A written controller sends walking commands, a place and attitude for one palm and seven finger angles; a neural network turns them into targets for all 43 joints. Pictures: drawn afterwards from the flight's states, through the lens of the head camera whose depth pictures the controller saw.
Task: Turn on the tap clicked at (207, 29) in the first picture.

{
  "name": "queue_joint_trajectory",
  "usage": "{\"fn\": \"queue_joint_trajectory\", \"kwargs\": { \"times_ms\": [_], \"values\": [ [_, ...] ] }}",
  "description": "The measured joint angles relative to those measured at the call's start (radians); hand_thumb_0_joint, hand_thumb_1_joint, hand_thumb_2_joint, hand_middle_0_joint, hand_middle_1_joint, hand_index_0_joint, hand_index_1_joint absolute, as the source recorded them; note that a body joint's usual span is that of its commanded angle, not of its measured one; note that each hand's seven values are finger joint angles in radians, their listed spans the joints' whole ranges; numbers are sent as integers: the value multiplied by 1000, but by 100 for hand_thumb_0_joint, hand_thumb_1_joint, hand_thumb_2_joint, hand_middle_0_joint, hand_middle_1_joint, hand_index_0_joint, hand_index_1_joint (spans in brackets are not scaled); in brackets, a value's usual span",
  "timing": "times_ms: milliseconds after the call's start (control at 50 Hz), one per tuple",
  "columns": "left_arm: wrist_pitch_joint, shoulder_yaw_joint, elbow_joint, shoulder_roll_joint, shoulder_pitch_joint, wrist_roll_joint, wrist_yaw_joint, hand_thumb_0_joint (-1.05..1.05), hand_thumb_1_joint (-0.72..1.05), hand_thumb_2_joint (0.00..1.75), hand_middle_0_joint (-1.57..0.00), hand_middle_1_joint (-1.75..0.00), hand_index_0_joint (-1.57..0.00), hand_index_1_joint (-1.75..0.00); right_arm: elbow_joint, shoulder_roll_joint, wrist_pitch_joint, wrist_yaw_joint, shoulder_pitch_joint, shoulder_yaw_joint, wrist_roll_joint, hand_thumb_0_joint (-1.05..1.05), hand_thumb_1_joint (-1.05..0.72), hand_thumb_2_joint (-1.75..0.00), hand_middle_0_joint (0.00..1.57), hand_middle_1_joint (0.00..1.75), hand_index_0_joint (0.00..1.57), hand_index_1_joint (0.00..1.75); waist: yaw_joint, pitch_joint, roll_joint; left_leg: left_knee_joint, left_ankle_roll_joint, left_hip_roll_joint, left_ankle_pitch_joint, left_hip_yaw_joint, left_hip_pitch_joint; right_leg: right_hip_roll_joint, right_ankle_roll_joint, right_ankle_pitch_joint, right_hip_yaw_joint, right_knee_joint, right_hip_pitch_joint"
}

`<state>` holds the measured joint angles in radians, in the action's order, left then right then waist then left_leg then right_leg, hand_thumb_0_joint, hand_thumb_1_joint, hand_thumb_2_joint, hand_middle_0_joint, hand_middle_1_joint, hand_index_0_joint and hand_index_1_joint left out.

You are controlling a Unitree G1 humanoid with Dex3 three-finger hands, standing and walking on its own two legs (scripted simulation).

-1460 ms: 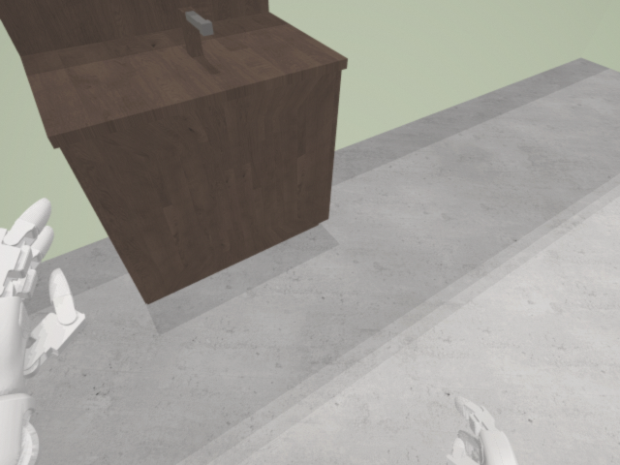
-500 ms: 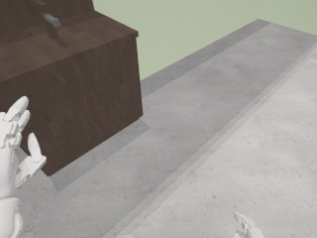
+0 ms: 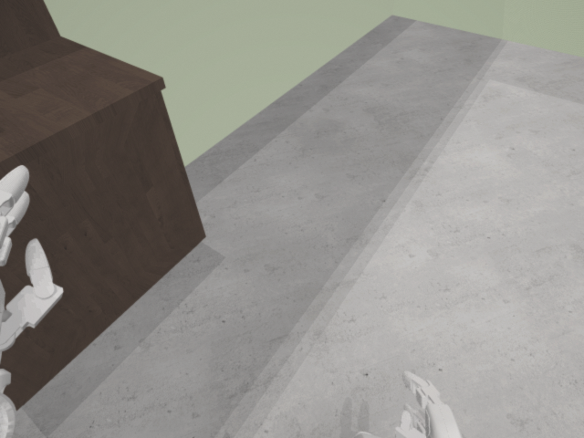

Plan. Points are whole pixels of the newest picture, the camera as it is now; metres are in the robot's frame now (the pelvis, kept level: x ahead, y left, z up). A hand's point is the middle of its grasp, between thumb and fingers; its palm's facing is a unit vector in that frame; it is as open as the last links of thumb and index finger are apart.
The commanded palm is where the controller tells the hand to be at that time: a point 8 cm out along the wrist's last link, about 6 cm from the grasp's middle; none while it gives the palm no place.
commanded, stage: walk to a spot facing it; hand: left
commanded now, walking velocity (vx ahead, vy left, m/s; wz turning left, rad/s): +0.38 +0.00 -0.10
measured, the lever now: out of the picture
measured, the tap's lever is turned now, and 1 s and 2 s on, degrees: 0 0 0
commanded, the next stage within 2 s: turn to face it in 0.58 s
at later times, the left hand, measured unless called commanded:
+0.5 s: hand (127, 183) +0.36 +0.22 +0.18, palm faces +0.46 -0.80 -0.38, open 7.4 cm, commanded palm +0.31 +0.26 +0.18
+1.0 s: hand (175, 151) +0.45 +0.19 +0.16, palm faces +0.51 -0.73 -0.46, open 7.4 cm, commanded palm +0.37 +0.23 +0.18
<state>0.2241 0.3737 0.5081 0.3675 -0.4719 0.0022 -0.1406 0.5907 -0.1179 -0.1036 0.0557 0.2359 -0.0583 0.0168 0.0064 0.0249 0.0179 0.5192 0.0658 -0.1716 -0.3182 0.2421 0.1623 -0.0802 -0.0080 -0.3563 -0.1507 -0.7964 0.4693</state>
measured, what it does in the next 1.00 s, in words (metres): walks ahead: right foot, then left foot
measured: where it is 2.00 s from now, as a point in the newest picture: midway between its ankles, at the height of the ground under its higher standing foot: outside the picture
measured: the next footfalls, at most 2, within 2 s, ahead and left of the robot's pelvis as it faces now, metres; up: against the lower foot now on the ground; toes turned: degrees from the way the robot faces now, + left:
right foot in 0.06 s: +0.14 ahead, -0.12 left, +0.00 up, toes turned -10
left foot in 0.50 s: +0.27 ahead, +0.10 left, +0.00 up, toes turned +12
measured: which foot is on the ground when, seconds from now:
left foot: down 0.00-0.06, up 0.08-0.48, down 0.50-0.86, up 0.88-1.00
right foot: up 0.00-0.04, down 0.06-0.52, up 0.54-0.84, down 0.86-1.00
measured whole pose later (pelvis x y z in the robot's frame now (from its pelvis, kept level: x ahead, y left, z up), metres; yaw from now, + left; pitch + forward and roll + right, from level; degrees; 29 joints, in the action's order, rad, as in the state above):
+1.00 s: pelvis +0.26 -0.07 -0.01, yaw +10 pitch -1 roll +1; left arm 0.17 0.35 0.51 0.32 -0.44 0.02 -0.15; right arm 0.65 -0.23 -0.04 0.06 0.16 0.01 -0.01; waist 0.01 0.12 0.04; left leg 1.18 0.05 -0.04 -0.50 0.06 0.48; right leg -0.13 0.02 -0.27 -0.22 -0.63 0.33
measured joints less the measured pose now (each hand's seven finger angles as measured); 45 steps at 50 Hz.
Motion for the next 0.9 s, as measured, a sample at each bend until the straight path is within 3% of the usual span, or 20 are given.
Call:
{"fn": "queue_joint_trajectory", "kwargs": {
  "times_ms": [40, 80, 140, 180, 220, 260, 340, 440, 500, 540, 600, 640, 720, 840, 880, 900],
  "values": [
    [2, 12, -3, 18, 0, 2, 0, 2, 89, 90, -21, -30, -21, -30, -5, -1, 4, 0, 15, 1, -3, 1, -90, -90, 20, 30, 21, 30, 3, 9, 21, 48, 15, -28, -42, -8, -6, 10, 3, 40, -30, 122, -50],
    [-3, 23, -6, 42, 23, 2, 0, 2, 89, 90, -21, -30, -21, -30, -4, -10, 14, 0, 19, 9, -12, 1, -90, -90, 20, 30, 21, 30, 4, 21, 28, 210, -16, -52, -108, -41, 48, 20, 41, 131, -43, 164, -76],
    [-7, 13, -24, 3, 66, 11, 9, 2, 89, 90, -21, -30, -21, -30, 55, -60, 44, -9, -33, 32, -16, 1, -90, -90, 20, 30, 21, 30, -6, 58, 39, 590, -42, 4, -164, -168, 211, 30, 88, 74, -40, 79, -68],
    [-12, 6, -18, -21, 48, 14, 14, 2, 89, 90, -21, -30, -21, -30, 74, -91, 66, -13, -53, 48, -21, 2, -90, -90, 20, 30, 21, 30, 2, 65, 37, 734, -37, 37, -130, -195, 307, 37, 89, 57, -39, 105, -97],
    [-10, 2, -1, -32, 10, 13, 15, 2, 89, 90, -21, -30, -21, -30, 75, -113, 78, -9, -58, 63, -22, 2, -90, -90, 20, 30, 21, 30, 12, 63, 30, 772, -30, 48, -81, -195, 385, 45, 84, 68, -42, 157, -131],
    [-8, 0, 22, -28, -25, 13, 13, 2, 89, 90, -21, -30, -21, -30, 66, -127, 83, -3, -52, 77, -22, 2, -90, -90, 20, 30, 21, 30, 18, 57, 15, 709, -27, 48, -38, -180, 432, 50, 87, 79, -43, 212, -164],
    [0, 11, 59, 4, -54, 16, -1, 2, 89, 90, -21, -30, -22, -30, 32, -140, 78, 7, -18, 93, -19, 2, -91, -90, 20, 30, 20, 30, 14, 42, -28, 421, -39, 45, 24, -133, 418, 45, 82, 80, -44, 285, -225],
    [-4, 11, 61, 13, -31, 18, -24, 2, 89, 90, -21, -30, -22, -30, 5, -141, 64, 18, 19, 100, -19, 2, -91, -90, 20, 30, 20, 30, -6, 19, -54, 161, -58, 70, 62, -79, 301, 38, 61, 21, -49, 288, -295],
    [-11, 6, 58, 2, 0, 19, -34, 2, 89, 90, -21, -30, -21, -30, -12, -136, 56, 24, 27, 93, -19, 2, -91, -90, 20, 30, 20, 30, -16, 6, -57, 31, -82, 95, 121, -53, 194, 29, 39, -60, -46, 203, -308],
    [-7, 10, 33, 0, 45, 22, -38, 2, 89, 90, -21, -30, -21, -30, -8, -108, 52, 25, -6, 90, -19, 2, -91, -90, 20, 30, 20, 30, -14, 22, -82, 81, -104, 111, 123, -44, 188, 6, 24, -128, 0, 19, -254],
    [-17, 9, -6, 4, 91, 23, -24, 2, 89, 90, -21, -30, -21, -30, 4, -57, 39, 12, -52, 67, -15, 2, -91, -90, 20, 30, 20, 30, 8, 33, -71, 109, -105, 107, 63, -65, 177, 29, 6, -173, 69, -279, -118],
    [-23, 9, 15, 8, 78, 25, -16, 2, 89, 90, -20, -30, -21, -30, 6, -23, 30, -3, -66, 47, -17, 1, -91, -90, 20, 30, 20, 30, 11, 33, -60, 84, -95, 97, 63, -75, 161, 22, -6, -138, 79, -348, -35],
    [-3, 9, 86, 9, 2, 26, -4, 2, 89, 90, -20, -30, -21, -30, 0, 18, 11, -19, -53, 19, -15, 1, -90, -90, 20, 30, 21, 30, -4, 31, -25, 23, -74, 72, 70, -89, 118, -14, -24, -49, 53, -200, 26],
    [-5, 18, 32, 17, -7, 27, -2, 2, 89, 90, -21, -30, -21, -30, 9, 10, 10, -6, -9, 13, -26, 1, -90, -90, 20, 30, 21, 30, -25, 42, 34, 55, -27, 51, 19, -151, 88, 1, -50, 56, -12, 184, -107],
    [-20, 18, 9, 11, 19, 18, -4, 2, 89, 90, -21, -30, -21, -30, 17, -13, 17, -2, -11, 20, -30, 1, -90, -90, 21, 30, 21, 30, -27, 50, 39, 176, -31, 57, -62, -173, 129, -2, -7, 174, -27, 218, -128],
    [-28, 6, -7, -5, 41, 15, -4, 2, 89, 90, -21, -30, -21, -30, 31, -34, 23, 1, -22, 27, -28, 1, -90, -90, 21, 30, 21, 30, -23, 59, 51, 283, -37, 68, -125, -193, 168, -8, 14, 155, -41, 179, -120]
  ]
}}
